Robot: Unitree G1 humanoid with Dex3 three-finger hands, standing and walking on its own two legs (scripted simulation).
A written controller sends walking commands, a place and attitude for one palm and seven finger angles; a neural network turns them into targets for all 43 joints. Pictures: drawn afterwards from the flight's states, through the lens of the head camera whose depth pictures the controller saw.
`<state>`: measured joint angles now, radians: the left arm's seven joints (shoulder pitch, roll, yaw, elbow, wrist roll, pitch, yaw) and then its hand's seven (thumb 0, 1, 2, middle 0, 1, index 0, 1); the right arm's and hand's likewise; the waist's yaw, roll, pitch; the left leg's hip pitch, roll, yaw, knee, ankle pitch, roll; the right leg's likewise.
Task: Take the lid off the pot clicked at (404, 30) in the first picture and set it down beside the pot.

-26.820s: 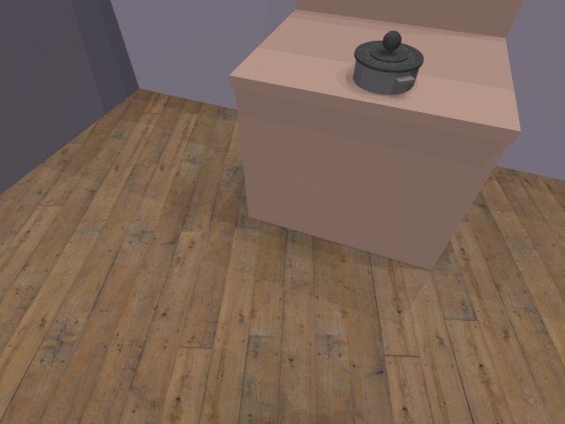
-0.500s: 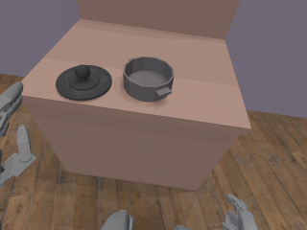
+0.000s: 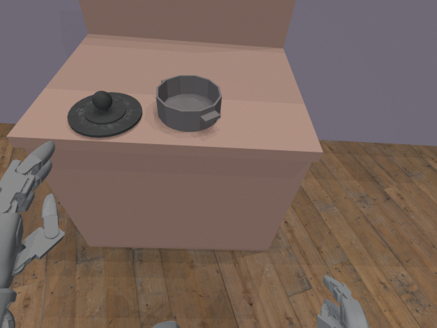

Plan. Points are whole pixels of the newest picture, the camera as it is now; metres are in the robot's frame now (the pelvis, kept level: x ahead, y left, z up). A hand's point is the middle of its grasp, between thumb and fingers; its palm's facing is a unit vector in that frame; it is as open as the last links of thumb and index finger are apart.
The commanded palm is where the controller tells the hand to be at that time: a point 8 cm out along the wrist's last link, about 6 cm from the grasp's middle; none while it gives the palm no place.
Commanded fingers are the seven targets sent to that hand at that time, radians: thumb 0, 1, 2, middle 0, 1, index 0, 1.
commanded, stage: stop stepping back and stand still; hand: left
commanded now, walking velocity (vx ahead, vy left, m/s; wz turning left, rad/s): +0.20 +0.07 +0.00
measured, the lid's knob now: (102, 100) +0.67 +0.35 +0.02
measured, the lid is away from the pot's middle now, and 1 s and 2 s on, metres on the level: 0.24 0.24 0.24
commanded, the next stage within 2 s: let the arm hang, fingers relaxed in 1.58 s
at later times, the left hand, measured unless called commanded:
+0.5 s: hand out of the picture +0.12 +0.24 +0.16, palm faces +0.36 -0.85 -0.39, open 7.4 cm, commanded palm +0.06 +0.29 +0.19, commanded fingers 0.00 0.90 0.90 -0.20 -0.30 -0.20 -0.30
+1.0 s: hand out of the picture -0.01 +0.18 -0.18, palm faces +0.08 -0.98 -0.16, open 7.3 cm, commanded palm none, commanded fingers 0.00 0.90 0.90 -0.20 -0.30 -0.20 -0.30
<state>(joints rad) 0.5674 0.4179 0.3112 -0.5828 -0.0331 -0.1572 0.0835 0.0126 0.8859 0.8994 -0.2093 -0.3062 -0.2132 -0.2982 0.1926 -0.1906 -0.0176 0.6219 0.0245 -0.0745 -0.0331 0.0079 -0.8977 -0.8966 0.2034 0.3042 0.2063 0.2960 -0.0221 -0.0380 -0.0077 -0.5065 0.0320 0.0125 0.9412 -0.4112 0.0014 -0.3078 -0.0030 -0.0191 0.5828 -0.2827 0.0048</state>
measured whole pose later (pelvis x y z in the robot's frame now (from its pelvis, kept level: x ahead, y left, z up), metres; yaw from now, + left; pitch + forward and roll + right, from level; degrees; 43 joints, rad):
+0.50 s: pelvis -0.06 +0.01 +0.00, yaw +1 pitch -4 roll -1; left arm 0.61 0.37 0.31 -0.56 -0.02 -0.17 0.14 0.01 0.89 0.90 -0.21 -0.31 -0.21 -0.30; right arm 0.26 -0.17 0.02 0.62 0.00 -0.13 -0.06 0.01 -0.90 -0.90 0.20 0.30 0.20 0.30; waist -0.02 -0.02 0.00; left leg -0.30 0.02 -0.02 0.60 -0.29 0.01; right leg -0.30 0.01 0.02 0.60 -0.38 0.00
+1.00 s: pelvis -0.06 +0.00 -0.01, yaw +7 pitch -2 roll -1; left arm 0.29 0.19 0.01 0.85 0.02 0.06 0.02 0.01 0.94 0.90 -0.20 -0.30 -0.20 -0.30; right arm 0.28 -0.21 -0.04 0.87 -0.02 0.01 -0.01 0.00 -0.90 -0.90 0.20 0.30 0.20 0.30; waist -0.05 -0.05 0.04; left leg -0.36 0.00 -0.06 0.70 -0.30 -0.01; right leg -0.31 0.03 0.05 0.67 -0.34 0.01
